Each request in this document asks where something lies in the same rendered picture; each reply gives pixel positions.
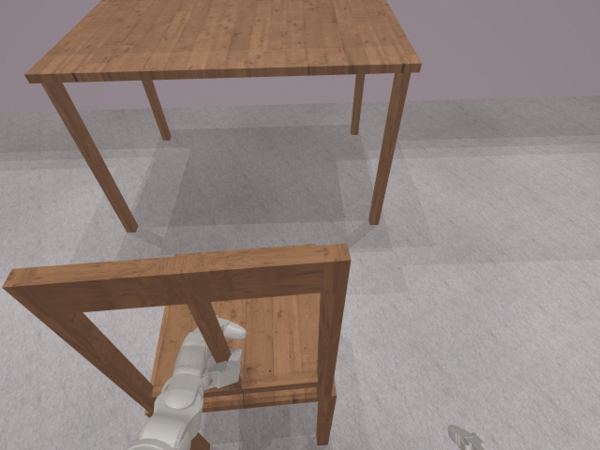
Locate table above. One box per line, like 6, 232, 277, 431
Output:
24, 0, 422, 233

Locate robot right hand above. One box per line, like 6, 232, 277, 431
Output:
448, 425, 485, 450

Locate robot left hand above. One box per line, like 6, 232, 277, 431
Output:
173, 315, 247, 390

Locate chair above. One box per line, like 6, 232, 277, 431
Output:
2, 244, 351, 450

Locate robot left forearm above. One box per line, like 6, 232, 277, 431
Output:
127, 373, 204, 450

